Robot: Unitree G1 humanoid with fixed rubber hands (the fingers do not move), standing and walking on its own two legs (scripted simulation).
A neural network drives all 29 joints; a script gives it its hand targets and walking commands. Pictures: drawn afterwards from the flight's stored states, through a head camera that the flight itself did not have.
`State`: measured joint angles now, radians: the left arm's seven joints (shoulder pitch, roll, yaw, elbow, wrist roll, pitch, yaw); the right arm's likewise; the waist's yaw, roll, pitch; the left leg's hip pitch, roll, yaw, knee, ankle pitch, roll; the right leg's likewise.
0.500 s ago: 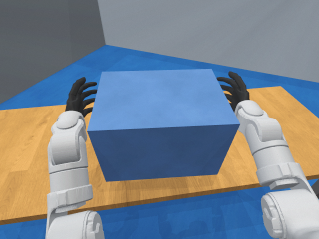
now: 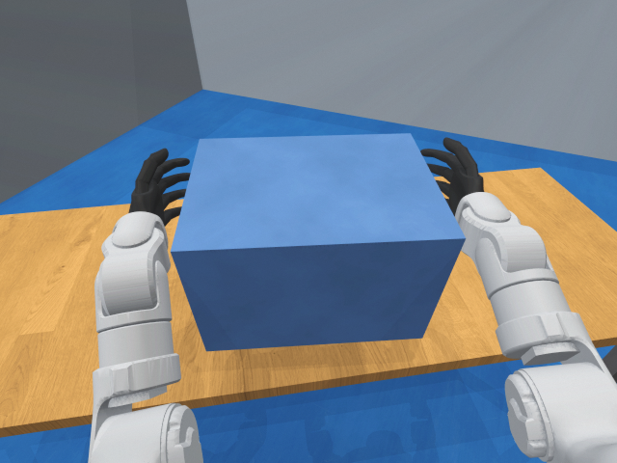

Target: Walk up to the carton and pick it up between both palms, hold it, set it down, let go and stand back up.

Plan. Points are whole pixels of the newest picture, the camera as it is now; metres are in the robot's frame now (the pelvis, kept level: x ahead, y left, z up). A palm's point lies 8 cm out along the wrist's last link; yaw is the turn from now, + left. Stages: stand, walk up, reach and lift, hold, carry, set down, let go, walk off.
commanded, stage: hold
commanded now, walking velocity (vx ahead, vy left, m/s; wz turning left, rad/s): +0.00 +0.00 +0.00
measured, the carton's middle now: (311, 239) +0.37 +0.01 +0.13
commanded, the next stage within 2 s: none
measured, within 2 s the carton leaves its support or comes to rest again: neither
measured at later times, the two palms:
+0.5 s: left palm (150, 216) +0.34 +0.20 +0.20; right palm (465, 199) +0.36 -0.18 +0.20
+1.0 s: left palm (151, 217) +0.34 +0.20 +0.20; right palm (464, 200) +0.36 -0.18 +0.20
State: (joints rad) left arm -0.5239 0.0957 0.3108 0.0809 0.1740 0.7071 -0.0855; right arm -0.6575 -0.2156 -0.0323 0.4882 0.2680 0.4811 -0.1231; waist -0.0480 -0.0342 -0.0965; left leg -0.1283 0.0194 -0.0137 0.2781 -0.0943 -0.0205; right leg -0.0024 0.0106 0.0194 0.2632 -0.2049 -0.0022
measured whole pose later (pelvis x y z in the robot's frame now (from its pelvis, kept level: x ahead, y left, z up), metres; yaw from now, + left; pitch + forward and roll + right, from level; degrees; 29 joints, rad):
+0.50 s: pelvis +0.00 +0.00 +0.00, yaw +0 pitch -3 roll +0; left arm -0.51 0.10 0.30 0.06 0.17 0.71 -0.08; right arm -0.65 -0.21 -0.04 0.47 0.27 0.48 -0.13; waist -0.05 -0.04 -0.10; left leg -0.13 0.02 -0.02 0.28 -0.10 -0.02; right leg 0.00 0.01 0.02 0.26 -0.20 0.00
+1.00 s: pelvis +0.00 +0.00 +0.00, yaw +0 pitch -3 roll +0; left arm -0.51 0.10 0.30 0.07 0.18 0.71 -0.08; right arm -0.65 -0.21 -0.03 0.48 0.26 0.47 -0.12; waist -0.05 -0.04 -0.09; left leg -0.13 0.02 -0.02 0.28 -0.09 -0.02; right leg 0.00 0.01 0.01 0.26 -0.20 0.00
